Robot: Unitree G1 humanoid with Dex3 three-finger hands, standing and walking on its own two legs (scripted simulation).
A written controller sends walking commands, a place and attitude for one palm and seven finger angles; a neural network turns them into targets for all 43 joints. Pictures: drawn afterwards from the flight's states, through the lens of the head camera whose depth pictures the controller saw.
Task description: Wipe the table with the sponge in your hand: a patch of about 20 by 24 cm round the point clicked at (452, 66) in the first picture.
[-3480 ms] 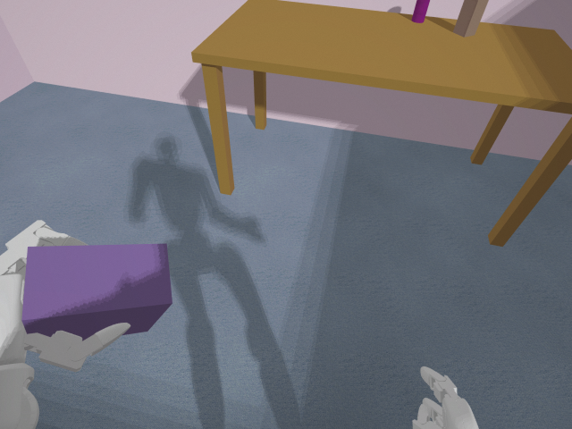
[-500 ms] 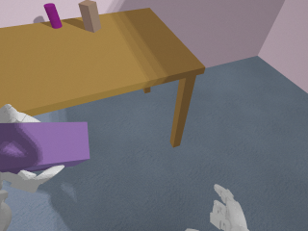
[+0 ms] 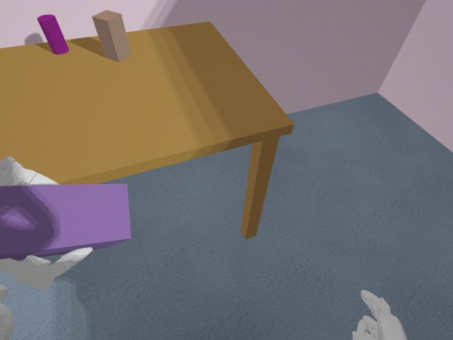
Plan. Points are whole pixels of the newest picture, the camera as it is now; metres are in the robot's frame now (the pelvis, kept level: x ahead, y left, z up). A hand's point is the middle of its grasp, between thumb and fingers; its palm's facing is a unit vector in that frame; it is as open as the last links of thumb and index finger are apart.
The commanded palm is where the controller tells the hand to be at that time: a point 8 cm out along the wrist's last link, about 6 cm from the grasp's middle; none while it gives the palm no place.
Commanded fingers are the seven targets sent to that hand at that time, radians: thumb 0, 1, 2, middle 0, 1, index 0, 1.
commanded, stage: take the last steps up to it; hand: left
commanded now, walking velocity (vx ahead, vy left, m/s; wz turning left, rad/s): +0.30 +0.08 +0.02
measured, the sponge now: (82, 222) +0.22 +0.20 +0.17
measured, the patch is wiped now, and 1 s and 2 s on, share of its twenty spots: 0.00 0.00 0.00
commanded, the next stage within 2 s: come to a stop and stand still in 0.64 s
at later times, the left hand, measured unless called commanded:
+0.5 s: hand (103, 160) +0.32 +0.20 +0.18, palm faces +0.42 -0.78 -0.46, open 10.2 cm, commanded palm +0.25 +0.25 +0.19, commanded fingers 0.00 0.10 1.30 -1.20 -1.60 -1.20 -1.60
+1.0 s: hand (125, 123) +0.40 +0.20 +0.18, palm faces +0.40 -0.79 -0.46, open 10.2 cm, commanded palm +0.34 +0.25 +0.19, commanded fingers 0.00 0.10 1.30 -1.20 -1.60 -1.20 -1.60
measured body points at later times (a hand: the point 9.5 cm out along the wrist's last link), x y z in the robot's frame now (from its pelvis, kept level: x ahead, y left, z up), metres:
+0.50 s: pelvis +0.11 -0.04 +0.01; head +0.15 -0.06 +0.46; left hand +0.29 +0.24 +0.20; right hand +0.27 -0.27 -0.10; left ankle +0.12 +0.11 -0.67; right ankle +0.09 -0.13 -0.73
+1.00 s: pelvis +0.19 -0.04 +0.00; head +0.22 -0.06 +0.45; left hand +0.37 +0.24 +0.20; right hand +0.36 -0.24 -0.10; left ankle +0.16 +0.10 -0.69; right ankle +0.20 -0.11 -0.73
